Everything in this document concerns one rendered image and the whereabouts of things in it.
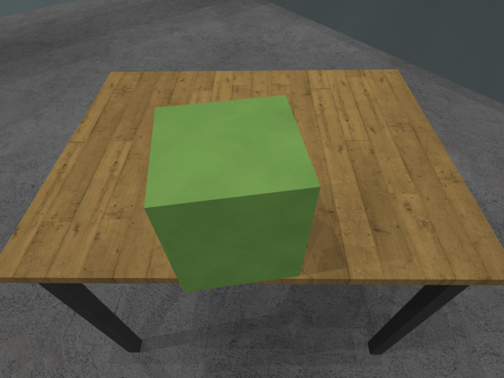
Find table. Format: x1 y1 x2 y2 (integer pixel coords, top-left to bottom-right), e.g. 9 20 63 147
0 69 504 354

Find carton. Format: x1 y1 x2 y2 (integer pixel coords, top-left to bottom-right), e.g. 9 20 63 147
144 95 321 292

